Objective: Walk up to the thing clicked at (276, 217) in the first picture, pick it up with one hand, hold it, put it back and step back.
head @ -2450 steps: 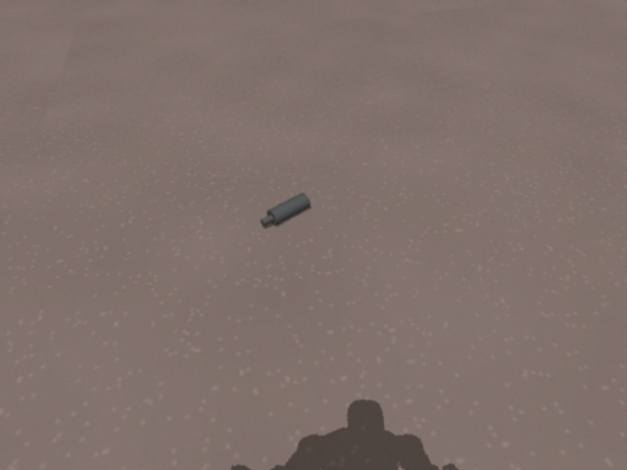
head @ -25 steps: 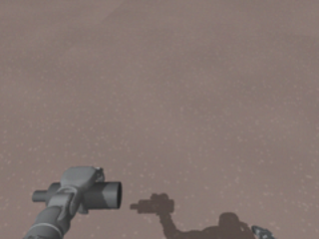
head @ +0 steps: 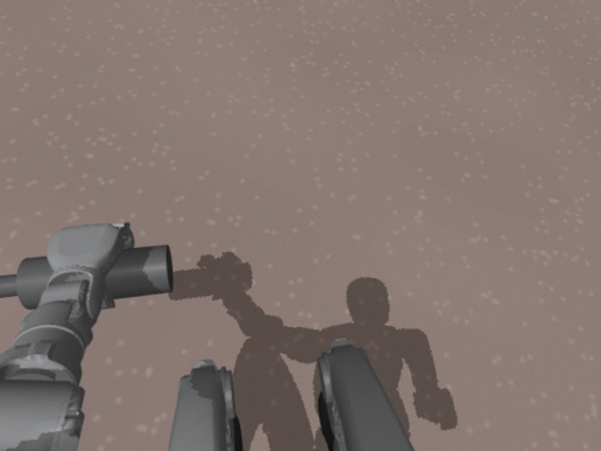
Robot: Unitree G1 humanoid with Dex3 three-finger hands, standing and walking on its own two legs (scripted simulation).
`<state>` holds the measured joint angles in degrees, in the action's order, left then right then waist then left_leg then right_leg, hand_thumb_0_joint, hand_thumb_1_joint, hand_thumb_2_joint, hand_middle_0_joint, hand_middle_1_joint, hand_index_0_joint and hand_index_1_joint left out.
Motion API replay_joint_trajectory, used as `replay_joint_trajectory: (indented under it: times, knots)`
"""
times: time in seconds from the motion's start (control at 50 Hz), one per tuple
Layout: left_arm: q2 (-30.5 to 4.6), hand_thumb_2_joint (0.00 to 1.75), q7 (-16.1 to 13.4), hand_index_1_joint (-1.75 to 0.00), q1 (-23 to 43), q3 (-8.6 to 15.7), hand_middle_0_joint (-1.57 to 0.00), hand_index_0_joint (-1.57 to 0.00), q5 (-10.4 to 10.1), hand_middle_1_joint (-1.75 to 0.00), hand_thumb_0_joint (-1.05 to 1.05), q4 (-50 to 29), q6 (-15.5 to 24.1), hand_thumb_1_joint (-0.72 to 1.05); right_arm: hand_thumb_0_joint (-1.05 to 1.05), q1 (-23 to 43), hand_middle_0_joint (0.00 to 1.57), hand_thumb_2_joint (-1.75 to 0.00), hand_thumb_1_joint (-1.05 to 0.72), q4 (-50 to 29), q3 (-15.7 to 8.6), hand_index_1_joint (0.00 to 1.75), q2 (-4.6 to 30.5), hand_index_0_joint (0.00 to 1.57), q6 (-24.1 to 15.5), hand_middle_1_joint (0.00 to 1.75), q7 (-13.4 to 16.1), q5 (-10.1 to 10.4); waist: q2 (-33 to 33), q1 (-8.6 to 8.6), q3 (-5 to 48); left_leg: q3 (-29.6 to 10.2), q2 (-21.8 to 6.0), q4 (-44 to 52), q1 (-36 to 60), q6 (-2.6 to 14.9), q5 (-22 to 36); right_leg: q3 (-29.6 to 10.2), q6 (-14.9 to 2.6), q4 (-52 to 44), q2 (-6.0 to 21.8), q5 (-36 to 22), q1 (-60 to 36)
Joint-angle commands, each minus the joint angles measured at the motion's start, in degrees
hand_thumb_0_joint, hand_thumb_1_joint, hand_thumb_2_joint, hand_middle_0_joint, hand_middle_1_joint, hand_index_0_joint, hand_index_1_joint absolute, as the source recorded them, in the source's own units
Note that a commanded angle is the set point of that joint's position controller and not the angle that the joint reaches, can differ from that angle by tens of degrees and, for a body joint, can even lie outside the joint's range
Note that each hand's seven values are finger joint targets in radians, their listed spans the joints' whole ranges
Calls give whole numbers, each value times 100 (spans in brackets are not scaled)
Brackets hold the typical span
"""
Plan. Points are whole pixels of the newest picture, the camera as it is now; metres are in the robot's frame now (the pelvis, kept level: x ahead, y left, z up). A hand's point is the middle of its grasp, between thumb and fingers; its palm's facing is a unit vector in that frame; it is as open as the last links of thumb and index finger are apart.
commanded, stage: crouch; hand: left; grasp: from above
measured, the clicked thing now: (84, 277) +0.43 +0.28 -0.16
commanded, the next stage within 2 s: lower in 1.08 s
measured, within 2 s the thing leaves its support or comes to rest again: neither
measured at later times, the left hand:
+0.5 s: hand (128, 284) +0.45 +0.26 -0.30, palm faces -0.45 -0.03 -0.89, open 10.4 cm
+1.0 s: hand (136, 288) +0.46 +0.26 -0.37, palm faces -0.47 -0.03 -0.88, open 10.3 cm
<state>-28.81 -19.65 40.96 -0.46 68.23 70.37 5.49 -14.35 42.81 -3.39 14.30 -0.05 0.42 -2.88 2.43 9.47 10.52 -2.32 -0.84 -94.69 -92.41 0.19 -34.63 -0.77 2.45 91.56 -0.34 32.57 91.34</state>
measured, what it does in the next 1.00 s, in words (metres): lowers itself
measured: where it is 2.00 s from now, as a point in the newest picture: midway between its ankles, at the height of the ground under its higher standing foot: outside the picture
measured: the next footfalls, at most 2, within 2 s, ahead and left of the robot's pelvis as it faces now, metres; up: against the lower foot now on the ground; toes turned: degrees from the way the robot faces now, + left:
none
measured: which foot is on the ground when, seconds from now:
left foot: down 0.00-1.00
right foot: down 0.00-1.00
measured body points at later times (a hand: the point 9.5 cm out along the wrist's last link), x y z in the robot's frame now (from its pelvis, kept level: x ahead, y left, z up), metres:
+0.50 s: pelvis -0.01 -0.01 -0.13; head +0.23 +0.04 +0.25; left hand +0.47 +0.26 -0.25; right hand +0.04 -0.29 -0.24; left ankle +0.06 +0.12 -0.52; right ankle +0.08 -0.14 -0.52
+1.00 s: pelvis -0.02 +0.00 -0.19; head +0.24 +0.04 +0.18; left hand +0.48 +0.26 -0.32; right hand +0.00 -0.28 -0.29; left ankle +0.06 +0.12 -0.52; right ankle +0.08 -0.14 -0.52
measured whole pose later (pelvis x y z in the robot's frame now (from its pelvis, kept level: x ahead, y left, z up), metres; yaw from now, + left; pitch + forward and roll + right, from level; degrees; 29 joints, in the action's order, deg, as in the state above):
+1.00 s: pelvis -0.02 +0.00 -0.19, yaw -4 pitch +36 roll -8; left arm -44.4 -20.7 55.7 8.3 75.3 82.4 14.7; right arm -10.8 42.6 1.8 15.5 -2.5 -8.4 -7.8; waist -0.3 14.5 3.0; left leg -7.3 0.5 -131.8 -128.0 -0.9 -40.4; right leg 2.3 3.0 126.4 -1.2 38.0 125.2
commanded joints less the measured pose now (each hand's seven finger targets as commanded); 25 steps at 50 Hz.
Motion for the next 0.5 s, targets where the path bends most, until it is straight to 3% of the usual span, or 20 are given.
replay_joint_trajectory:
  times: [0.0,0.08,0.14,0.16,0.2,0.22,0.26,0.28,0.3,0.34,0.4,0.42,0.44,0.46,0.48]
  knots:
    - [-1763,91,-190,-81,2246,415,-95,-97,-43,-83,0,-909,113,63,0,-625,20,-89,-89,-349,-353,30,1215,20,-235,30,32,-82,782,-53,3413,-182,97,865,2114,16,588,432,-455,-503,-43,-439,-653]
    - [-1997,93,-207,-81,2535,565,-95,-98,-7,-83,0,-995,363,63,0,-738,20,-89,-89,-299,-270,30,1231,20,-300,30,-87,-134,863,65,3697,-190,128,353,1692,41,503,467,-442,-77,-15,-398,-311]
    - [-2179,93,-297,-80,2816,647,-96,-98,131,-82,0,-979,524,62,0,-846,20,-90,-89,-174,-245,30,1268,20,-352,30,-167,-194,987,143,3841,-161,137,-37,1567,45,562,487,-441,203,-11,-446,5]
    - [-2102,93,-325,-79,2808,620,-96,-98,157,-81,0,-916,557,62,0,-897,20,-90,-89,-160,-204,30,1255,20,-366,30,-203,-217,1013,181,3896,-165,137,-152,1568,44,721,495,-437,303,3,-559,53]
    - [-2303,93,-412,-78,2778,744,-96,-97,274,-79,0,-714,599,60,0,-888,20,-90,-89,-107,-199,30,1284,20,-374,30,-248,-255,1071,127,3914,-81,163,-391,1351,58,800,505,-440,466,-22,-624,159]
    - [-2245,92,-450,-79,2730,741,-95,-97,268,-81,0,-539,589,60,0,-884,20,-90,-89,-138,-168,30,1270,20,-392,30,-287,-271,1086,147,3845,-103,165,-445,1291,40,778,513,-438,555,8,-603,290]
    - [-2593,94,-513,-80,3196,881,-94,-96,377,-81,0,-926,652,59,0,-963,20,-90,-90,-55,-174,30,1323,20,-392,30,-352,-313,1467,118,4030,-73,145,-619,1421,21,953,533,-463,738,-7,-695,443]
    - [-2398,93,-519,-77,2890,770,-95,-96,425,-78,0,-402,602,58,0,-886,20,-90,-90,-107,-164,30,1330,20,-395,30,-377,-308,1449,113,3994,-63,152,-689,1351,14,996,547,-470,839,-14,-725,511]
    - [-2351,93,-530,-79,2979,767,-96,-97,436,-80,0,-497,596,60,0,-927,20,-90,-90,-103,-152,30,1318,20,-390,30,-413,-333,1418,169,3996,-50,151,-795,1346,31,1090,552,-450,863,-9,-796,570]
    - [-2555,94,-571,-79,3157,910,-96,-97,449,-80,0,-652,606,60,0,-969,20,-90,-90,-72,-162,30,1352,20,-390,30,-467,-381,1544,177,4045,-35,136,-957,1265,26,1230,565,-449,1016,-13,-931,565]
    - [-2404,94,-524,-80,3007,790,-98,-99,436,-81,0,-339,564,63,0,-945,20,-90,-90,-109,-129,30,1361,20,-397,30,-549,-404,1624,239,3950,-10,131,-1157,1126,23,1386,597,-448,1214,-20,-1061,639]
    - [-2732,94,-540,-79,3290,991,-97,-98,407,-80,0,-752,614,62,0,-957,20,-90,-90,-58,-161,30,1383,20,-380,30,-567,-420,1574,209,4131,0,131,-1277,1048,53,1416,597,-437,1266,-50,-1125,564]
    - [-2560,95,-514,-80,2881,908,-97,-98,434,-81,0,-106,529,62,0,-963,20,-90,-90,-120,-120,30,1377,20,-387,30,-586,-412,1444,223,3950,-7,135,-1300,998,48,1419,604,-428,1304,-25,-1126,606]
    - [-2714,94,-510,-80,3367,958,-98,-100,389,-81,0,-650,591,65,0,-975,20,-90,-90,-82,-149,30,1375,20,-371,30,-601,-421,1574,276,3990,-3,118,-1366,855,48,1318,618,-438,1395,-51,-1069,684]
    - [-2662,94,-488,-79,3141,907,-98,-99,430,-80,0,-283,572,64,0,-945,20,-90,-90,-99,-123,30,1375,20,-370,30,-617,-417,1504,240,3881,44,134,-1432,712,78,1245,604,-426,1381,-72,-1053,649]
